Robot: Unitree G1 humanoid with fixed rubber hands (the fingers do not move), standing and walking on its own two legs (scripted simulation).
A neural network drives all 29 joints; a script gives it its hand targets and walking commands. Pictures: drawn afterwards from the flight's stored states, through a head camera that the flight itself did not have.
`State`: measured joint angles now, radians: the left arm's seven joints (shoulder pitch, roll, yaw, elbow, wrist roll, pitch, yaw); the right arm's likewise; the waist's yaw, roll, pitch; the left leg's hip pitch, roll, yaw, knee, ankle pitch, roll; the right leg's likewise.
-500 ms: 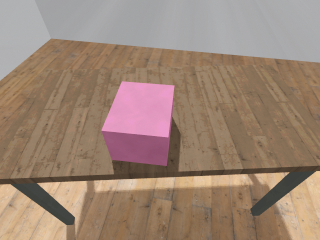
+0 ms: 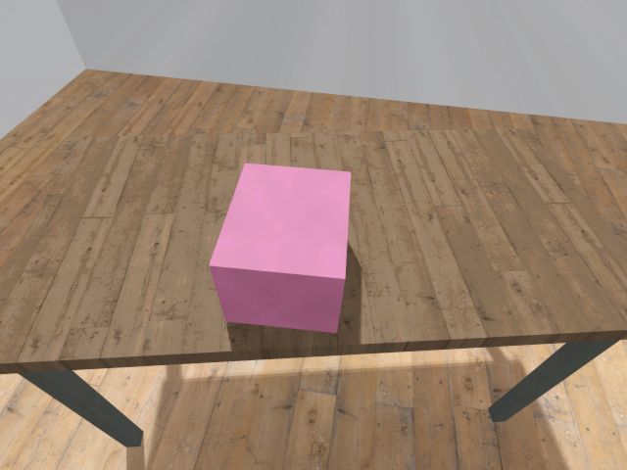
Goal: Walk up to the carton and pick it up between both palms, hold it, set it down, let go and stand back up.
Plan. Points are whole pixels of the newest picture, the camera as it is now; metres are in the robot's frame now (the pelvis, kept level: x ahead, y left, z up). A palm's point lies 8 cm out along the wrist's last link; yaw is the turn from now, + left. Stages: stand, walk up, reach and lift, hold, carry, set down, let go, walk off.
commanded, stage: walk up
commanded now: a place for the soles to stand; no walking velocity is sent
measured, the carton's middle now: (289, 245) +0.47 +0.05 -0.02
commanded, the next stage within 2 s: none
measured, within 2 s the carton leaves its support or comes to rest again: neither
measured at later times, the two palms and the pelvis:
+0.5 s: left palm out of the picture +0.06 +0.23 -0.14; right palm out of the picture +0.03 -0.21 -0.13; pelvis +0.00 +0.02 +0.00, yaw -1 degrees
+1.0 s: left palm out of the picture +0.03 +0.30 -0.13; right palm out of the picture +0.08 -0.18 -0.15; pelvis -0.04 +0.08 -0.02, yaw -1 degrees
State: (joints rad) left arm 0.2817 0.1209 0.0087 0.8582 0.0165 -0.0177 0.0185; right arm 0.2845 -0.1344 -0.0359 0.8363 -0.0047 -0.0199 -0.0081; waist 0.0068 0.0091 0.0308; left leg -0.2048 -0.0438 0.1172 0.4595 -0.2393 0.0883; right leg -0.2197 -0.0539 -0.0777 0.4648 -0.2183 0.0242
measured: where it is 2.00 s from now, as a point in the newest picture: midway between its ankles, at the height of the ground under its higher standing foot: outside the picture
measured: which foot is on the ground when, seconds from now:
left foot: down 0.00-0.78, up 0.80-1.00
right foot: down 0.00-1.00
